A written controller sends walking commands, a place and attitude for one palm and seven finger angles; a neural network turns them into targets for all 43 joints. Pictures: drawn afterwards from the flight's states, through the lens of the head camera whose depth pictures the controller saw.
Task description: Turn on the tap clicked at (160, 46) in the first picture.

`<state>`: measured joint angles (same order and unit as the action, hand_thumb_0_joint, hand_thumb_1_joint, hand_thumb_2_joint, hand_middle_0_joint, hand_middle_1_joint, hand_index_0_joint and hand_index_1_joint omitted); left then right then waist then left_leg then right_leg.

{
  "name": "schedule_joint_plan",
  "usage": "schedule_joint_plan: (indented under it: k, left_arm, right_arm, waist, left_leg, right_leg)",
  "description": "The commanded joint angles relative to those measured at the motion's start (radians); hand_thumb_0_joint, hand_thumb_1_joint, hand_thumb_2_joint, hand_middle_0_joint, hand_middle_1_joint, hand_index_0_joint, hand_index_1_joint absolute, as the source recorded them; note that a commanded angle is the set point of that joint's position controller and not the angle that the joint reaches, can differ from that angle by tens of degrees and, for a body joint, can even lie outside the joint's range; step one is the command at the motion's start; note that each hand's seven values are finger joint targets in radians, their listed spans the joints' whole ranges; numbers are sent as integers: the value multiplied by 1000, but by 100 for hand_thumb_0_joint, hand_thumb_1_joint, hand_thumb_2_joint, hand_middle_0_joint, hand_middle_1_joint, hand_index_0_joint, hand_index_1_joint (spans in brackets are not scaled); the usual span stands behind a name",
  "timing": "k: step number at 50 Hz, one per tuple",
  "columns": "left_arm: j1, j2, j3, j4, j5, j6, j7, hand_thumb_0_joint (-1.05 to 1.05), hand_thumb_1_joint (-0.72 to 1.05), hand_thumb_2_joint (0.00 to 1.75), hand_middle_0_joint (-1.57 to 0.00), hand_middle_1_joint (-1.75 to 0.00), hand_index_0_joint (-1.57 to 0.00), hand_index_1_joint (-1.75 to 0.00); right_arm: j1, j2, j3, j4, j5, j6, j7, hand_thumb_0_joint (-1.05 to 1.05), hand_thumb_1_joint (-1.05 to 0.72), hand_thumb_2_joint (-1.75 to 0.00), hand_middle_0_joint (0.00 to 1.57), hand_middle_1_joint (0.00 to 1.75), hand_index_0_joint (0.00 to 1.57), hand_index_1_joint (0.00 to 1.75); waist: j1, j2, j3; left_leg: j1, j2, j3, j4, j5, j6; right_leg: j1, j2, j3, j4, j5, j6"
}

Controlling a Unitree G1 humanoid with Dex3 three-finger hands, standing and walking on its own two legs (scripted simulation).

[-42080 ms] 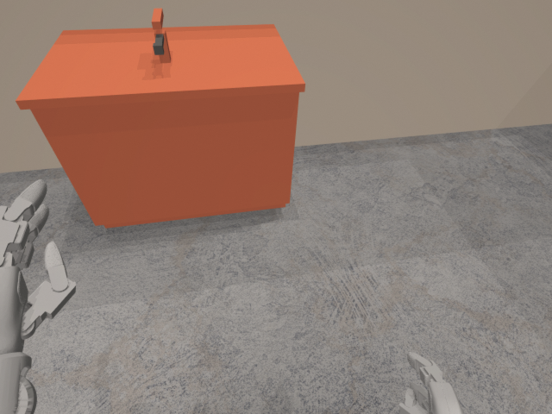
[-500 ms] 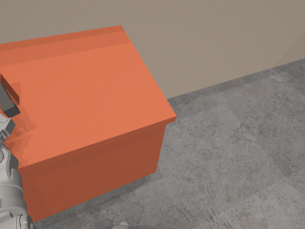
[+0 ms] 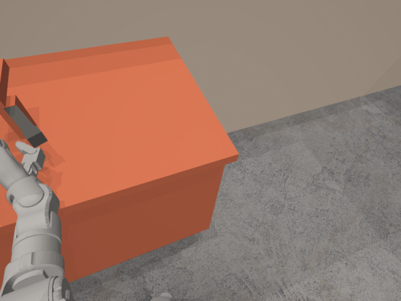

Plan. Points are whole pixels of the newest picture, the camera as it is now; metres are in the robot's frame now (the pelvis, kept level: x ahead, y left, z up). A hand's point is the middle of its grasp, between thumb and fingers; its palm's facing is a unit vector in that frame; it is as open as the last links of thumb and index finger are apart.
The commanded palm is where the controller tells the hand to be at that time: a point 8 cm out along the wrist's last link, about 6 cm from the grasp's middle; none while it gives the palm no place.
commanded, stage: push the lever round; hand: left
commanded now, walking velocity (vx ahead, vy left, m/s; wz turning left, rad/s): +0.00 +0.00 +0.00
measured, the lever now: (35, 136) +0.41 +0.35 +0.08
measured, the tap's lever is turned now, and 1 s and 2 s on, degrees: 25 58 81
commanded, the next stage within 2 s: lift the hand up off the lever in 1.72 s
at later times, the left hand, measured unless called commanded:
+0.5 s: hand (65, 139) +0.41 +0.29 +0.07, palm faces +0.82 -0.56 -0.08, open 7.7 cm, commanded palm +0.36 +0.30 +0.08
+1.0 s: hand (79, 126) +0.45 +0.27 +0.07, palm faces +0.87 -0.49 -0.09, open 7.7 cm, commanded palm +0.39 +0.28 +0.08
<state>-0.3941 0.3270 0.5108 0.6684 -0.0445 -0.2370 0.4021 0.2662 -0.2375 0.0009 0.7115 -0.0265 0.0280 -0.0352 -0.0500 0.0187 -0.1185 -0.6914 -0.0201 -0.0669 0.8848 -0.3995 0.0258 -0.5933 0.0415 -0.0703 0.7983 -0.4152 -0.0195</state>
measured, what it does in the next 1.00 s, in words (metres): stands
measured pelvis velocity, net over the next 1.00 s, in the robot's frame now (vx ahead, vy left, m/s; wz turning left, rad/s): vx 0.01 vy -0.03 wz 0.02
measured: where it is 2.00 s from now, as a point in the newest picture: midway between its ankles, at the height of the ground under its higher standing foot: outside the picture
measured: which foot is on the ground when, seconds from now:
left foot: down 0.00-1.00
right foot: down 0.00-1.00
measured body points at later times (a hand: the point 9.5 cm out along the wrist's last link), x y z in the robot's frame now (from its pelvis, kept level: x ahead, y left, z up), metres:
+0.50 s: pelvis +0.00 -0.02 +0.00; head +0.05 -0.01 +0.45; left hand +0.36 +0.32 +0.08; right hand +0.05 -0.28 -0.12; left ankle +0.02 +0.09 -0.70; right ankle -0.01 -0.11 -0.70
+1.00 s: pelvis +0.01 -0.03 +0.00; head +0.07 -0.02 +0.44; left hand +0.40 +0.30 +0.08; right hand +0.05 -0.29 -0.13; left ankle +0.02 +0.09 -0.70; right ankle -0.01 -0.11 -0.70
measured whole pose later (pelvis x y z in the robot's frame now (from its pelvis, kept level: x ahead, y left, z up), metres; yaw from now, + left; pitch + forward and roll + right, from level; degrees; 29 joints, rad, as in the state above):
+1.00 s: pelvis +0.01 -0.03 +0.00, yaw +1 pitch +15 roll -2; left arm -0.72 0.30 0.56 1.01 0.11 -0.24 0.75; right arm 0.31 -0.24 -0.02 0.75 -0.09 0.06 0.03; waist -0.11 0.03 -0.15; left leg -0.75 -0.01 -0.09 0.89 -0.40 -0.01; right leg -0.66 0.05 -0.09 0.83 -0.44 -0.05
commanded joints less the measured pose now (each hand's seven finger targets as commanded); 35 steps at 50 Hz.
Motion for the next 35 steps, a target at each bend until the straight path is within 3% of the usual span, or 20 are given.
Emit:
schedule_joint_plan:
  k: [1, 3, 6, 8, 9, 11, 14, 15, 16, 18, 19, 22, 25, 27, 29, 30, 35]
  left_arm:
    - [-395, 264, 7, -186, 45, -68, 36, 0, 90, 90, -15, -15, -15, -15]
    - [-430, 229, -30, -178, 56, -67, 54, 0, 90, 90, -15, -15, -15, -15]
    - [-451, 239, -13, -184, 70, -74, 89, 0, 90, 90, -15, -15, -15, -15]
    - [-460, 198, -44, -142, 80, -67, 110, 0, 90, 90, -15, -15, -15, -15]
    - [-463, 233, -13, -125, 84, -67, 122, 0, 90, 90, -15, -15, -15, -15]
    - [-482, 244, -1, -130, 96, -68, 143, 0, 90, 90, -15, -15, -15, -15]
    - [-483, 203, -23, -108, 105, -69, 170, 0, 90, 90, -15, -15, -15, -15]
    - [-470, 230, 2, -85, 110, -64, 179, 0, 90, 90, -15, -15, -15, -15]
    - [-477, 244, 16, -77, 115, -63, 185, 0, 90, 90, -15, -15, -15, -15]
    - [-505, 211, -15, -99, 123, -68, 197, 0, 90, 90, -15, -15, -15, -15]
    - [-483, 207, -8, -93, 124, -67, 204, 0, 90, 90, -15, -15, -15, -15]
    - [-488, 196, -9, -93, 129, -69, 224, 0, 90, 90, -15, -15, -15, -15]
    - [-492, 207, 5, -59, 132, -63, 241, 0, 90, 90, -15, -15, -15, -15]
    - [-544, 187, -15, -47, 142, -65, 252, 0, 90, 90, -15, -15, -15, -15]
    - [-584, 167, -34, -52, 148, -73, 263, 0, 90, 90, -15, -15, -15, -15]
    - [-568, 192, -6, -38, 149, -74, 272, 0, 90, 90, -15, -15, -15, -15]
    - [-625, 202, -4, 24, 164, -74, 291, 0, 90, 90, -15, -15, -15, -15]
  right_arm:
    - [28, -169, -52, -80, -2, -30, -13, 0, -90, -90, 20, 30, 20, 30]
    - [25, -167, -51, -84, -5, -33, -12, 0, -90, -90, 20, 30, 20, 30]
    - [34, -166, -53, -75, -10, -32, -7, 0, -90, -90, 20, 30, 20, 30]
    - [37, -162, -53, -70, -15, -33, -1, 0, -90, -90, 20, 30, 20, 30]
    - [44, -166, -54, -67, -18, -31, -1, 0, -90, -90, 20, 30, 20, 30]
    - [45, -165, -54, -69, -19, -24, 2, 0, -90, -90, 20, 30, 20, 30]
    - [52, -161, -59, -70, -26, -24, 10, 0, -90, -90, 20, 30, 20, 30]
    - [57, -163, -60, -69, -27, -21, 12, 0, -90, -90, 20, 30, 20, 30]
    - [59, -163, -58, -65, -26, -15, 12, 0, -90, -90, 20, 30, 20, 30]
    - [62, -158, -60, -69, -28, -13, 18, 0, -90, -90, 20, 30, 20, 30]
    - [66, -159, -63, -70, -31, -12, 21, 0, -90, -90, 20, 30, 20, 30]
    - [64, -155, -65, -67, -30, -7, 26, 0, -90, -90, 20, 30, 20, 30]
    - [61, -156, -66, -67, -31, -4, 29, 0, -90, -90, 20, 30, 20, 30]
    - [60, -153, -63, -59, -30, -1, 30, 0, -90, -90, 20, 30, 20, 30]
    - [59, -150, -65, -54, -36, -7, 32, 0, -90, -90, 20, 30, 20, 30]
    - [62, -152, -67, -52, -38, -8, 33, 0, -90, -90, 20, 30, 20, 30]
    - [72, -150, -66, -43, -43, -4, 36, 0, -90, -90, 20, 30, 20, 30]
  waist:
    - [-25, 94, -251]
    - [-29, 98, -271]
    - [-23, 140, -296]
    - [-36, 113, -293]
    - [-30, 83, -303]
    - [-27, 108, -307]
    - [-30, 85, -321]
    - [-25, 61, -324]
    - [-26, 86, -303]
    - [-28, 104, -318]
    - [-23, 86, -329]
    - [-28, 89, -318]
    - [-35, 33, -294]
    - [-45, 59, -274]
    - [-51, 75, -282]
    - [-47, 69, -297]
    - [-60, 33, -307]
  left_leg:
    - [239, 22, -61, -139, 254, -24]
    - [243, 17, -56, -138, 243, -21]
    - [272, 21, -67, -136, 274, -34]
    - [263, 19, -60, -127, 273, -28]
    - [239, 17, -55, -124, 268, -23]
    - [235, 15, -52, -124, 273, -22]
    - [238, 13, -39, -113, 302, -17]
    - [216, 11, -34, -109, 298, -12]
    - [210, 12, -37, -114, 301, -15]
    - [231, 12, -34, -115, 317, -17]
    - [231, 11, -30, -110, 332, -13]
    - [222, 10, -24, -109, 323, -9]
    - [173, 5, -14, -106, 277, 4]
    - [175, 3, -17, -117, 250, 3]
    - [186, 2, -15, -110, 247, 5]
    - [186, 2, -16, -104, 255, 6]
    - [145, -3, -7, -90, 242, 12]
  right_leg:
    - [24, 2, 31, -87, 191, -13]
    - [25, 1, 33, -89, 189, -12]
    - [18, 1, 29, -84, 193, -16]
    - [9, 4, 28, -85, 200, -12]
    - [28, 2, 30, -84, 208, -11]
    - [40, -2, 32, -82, 216, -12]
    - [48, 1, 32, -83, 249, -8]
    - [68, 1, 35, -82, 260, -7]
    - [66, -3, 35, -83, 257, -9]
    - [66, -2, 33, -82, 268, -9]
    - [78, 0, 33, -82, 285, -9]
    - [85, -3, 36, -85, 291, -6]
    - [107, -7, 42, -98, 297, 0]
    - [88, -12, 40, -100, 263, -1]
    - [74, -11, 41, -101, 262, -2]
    - [78, -9, 40, -100, 267, -2]
    - [95, -19, 48, -95, 292, 6]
